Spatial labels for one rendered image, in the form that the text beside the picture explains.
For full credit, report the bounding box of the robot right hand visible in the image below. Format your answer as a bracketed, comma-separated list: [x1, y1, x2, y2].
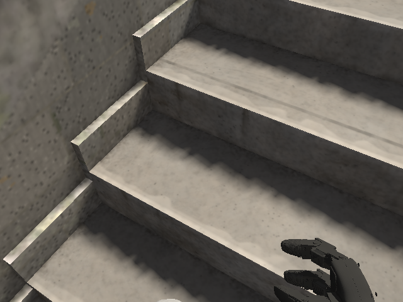
[274, 238, 377, 302]

